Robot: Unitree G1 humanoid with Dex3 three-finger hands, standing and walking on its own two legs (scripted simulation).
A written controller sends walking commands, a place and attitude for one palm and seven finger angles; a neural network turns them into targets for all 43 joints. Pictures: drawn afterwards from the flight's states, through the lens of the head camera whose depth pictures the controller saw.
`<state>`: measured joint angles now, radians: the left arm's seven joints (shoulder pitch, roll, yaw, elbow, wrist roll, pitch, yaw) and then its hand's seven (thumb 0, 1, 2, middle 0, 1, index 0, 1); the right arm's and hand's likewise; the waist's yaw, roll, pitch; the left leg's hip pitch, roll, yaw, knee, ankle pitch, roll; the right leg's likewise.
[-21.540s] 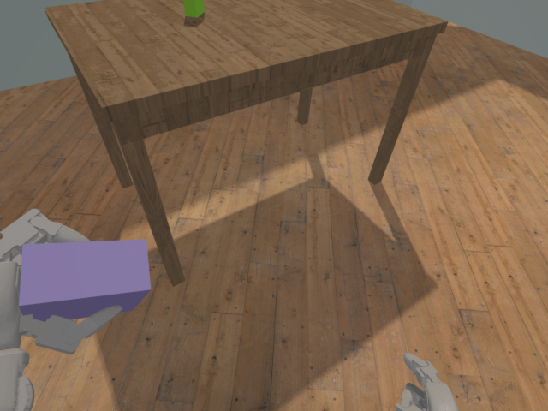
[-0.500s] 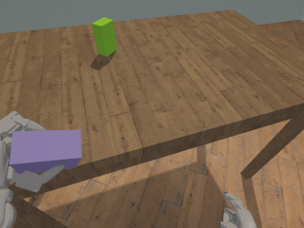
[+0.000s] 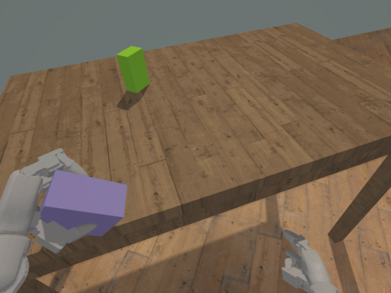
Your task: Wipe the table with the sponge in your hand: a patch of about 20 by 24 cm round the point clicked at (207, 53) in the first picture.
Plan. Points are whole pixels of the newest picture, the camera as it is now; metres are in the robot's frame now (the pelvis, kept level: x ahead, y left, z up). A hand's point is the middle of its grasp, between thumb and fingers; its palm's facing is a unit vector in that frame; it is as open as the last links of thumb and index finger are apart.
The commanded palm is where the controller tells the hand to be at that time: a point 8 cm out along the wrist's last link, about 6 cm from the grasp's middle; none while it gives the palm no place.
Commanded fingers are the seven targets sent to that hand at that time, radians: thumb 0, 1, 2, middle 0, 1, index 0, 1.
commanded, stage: turn the palm down, sponge in hand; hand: left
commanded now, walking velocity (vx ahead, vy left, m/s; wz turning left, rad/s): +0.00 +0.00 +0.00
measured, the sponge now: (92, 208) +0.21 +0.20 +0.14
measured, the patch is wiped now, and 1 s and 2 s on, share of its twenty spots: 0.00 0.00 0.00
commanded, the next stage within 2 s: move the sponge above the wiping area in 1.86 s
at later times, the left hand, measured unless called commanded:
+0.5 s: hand (58, 178) +0.22 +0.22 +0.21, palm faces +0.35 -0.48 -0.80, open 9.9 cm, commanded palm +0.17 +0.27 +0.26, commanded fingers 0.00 0.10 1.30 -1.20 -1.60 -1.20 -1.60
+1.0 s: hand (15, 154) +0.23 +0.27 +0.25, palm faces +0.41 -0.22 -0.88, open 9.9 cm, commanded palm +0.18 +0.27 +0.30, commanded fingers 0.00 0.10 1.30 -1.20 -1.60 -1.20 -1.60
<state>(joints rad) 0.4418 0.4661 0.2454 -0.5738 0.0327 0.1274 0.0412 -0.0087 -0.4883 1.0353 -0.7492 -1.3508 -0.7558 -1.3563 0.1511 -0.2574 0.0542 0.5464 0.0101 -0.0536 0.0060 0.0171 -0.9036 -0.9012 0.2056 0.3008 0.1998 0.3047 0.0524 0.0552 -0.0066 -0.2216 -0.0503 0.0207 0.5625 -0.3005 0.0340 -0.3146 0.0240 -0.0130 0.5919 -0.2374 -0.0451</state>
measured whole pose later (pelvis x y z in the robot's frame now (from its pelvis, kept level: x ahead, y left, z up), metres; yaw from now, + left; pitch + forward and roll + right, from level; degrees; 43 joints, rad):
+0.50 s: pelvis +0.01 -0.03 +0.00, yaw +0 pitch -4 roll +1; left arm 0.35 0.64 0.28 -0.60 0.22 0.23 0.05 -0.01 -0.49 1.04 -0.76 -1.34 -0.76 -1.35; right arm 0.13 -0.26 0.04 0.59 0.03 -0.02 -0.09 0.02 -0.90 -0.90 0.20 0.30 0.20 0.30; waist 0.10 0.08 0.00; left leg -0.17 0.00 -0.01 0.54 -0.31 -0.01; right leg -0.24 0.07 -0.04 0.54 -0.23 -0.09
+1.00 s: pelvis -0.01 -0.01 +0.01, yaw +0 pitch -6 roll +1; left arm 0.05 0.69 0.17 -0.46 0.48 0.46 -0.02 -0.01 -0.49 1.04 -0.76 -1.34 -0.77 -1.35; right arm 0.02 -0.27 0.07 0.62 0.06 0.03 -0.10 0.02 -0.90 -0.90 0.20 0.30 0.20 0.30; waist 0.12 0.12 0.02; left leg -0.11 -0.03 0.01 0.47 -0.25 0.02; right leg -0.19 0.04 -0.02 0.48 -0.18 -0.06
